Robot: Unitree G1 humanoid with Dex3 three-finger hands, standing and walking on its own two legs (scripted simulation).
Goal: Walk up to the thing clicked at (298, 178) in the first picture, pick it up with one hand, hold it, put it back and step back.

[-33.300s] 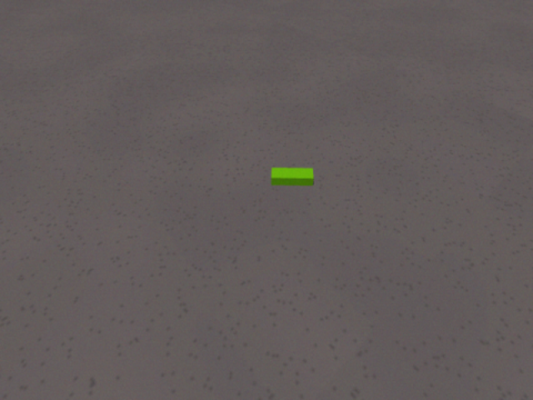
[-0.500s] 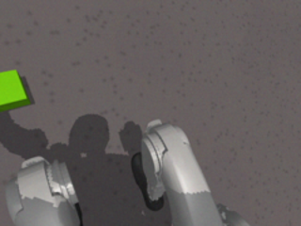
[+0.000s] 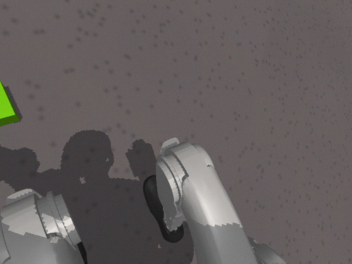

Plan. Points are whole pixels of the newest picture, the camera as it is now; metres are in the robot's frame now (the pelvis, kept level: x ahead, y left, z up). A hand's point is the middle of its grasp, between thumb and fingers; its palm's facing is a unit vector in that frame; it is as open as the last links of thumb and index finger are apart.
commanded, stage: rest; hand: left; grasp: from above
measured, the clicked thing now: out of the picture +0.47 +0.31 -0.27
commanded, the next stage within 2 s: open in 0.14 s
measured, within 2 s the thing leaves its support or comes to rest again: rests again in 1.54 s
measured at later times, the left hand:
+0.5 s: hand out of the picture +0.46 +0.31 -0.25, palm faces -0.45 -0.14 -0.88, open 11.3 cm
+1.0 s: hand out of the picture +0.46 +0.31 -0.25, palm faces -0.44 -0.13 -0.89, open 14.0 cm
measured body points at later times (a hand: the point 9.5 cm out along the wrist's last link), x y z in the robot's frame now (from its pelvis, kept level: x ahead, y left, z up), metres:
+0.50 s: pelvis +0.00 +0.00 +0.00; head +0.28 +0.12 +0.33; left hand +0.48 +0.32 -0.20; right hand +0.03 -0.26 -0.04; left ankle +0.06 +0.12 -0.27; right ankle +0.12 -0.13 -0.27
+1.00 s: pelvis +0.00 +0.00 +0.01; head +0.29 +0.13 +0.32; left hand +0.48 +0.32 -0.20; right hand +0.03 -0.25 -0.04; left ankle +0.06 +0.12 -0.27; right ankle +0.12 -0.13 -0.27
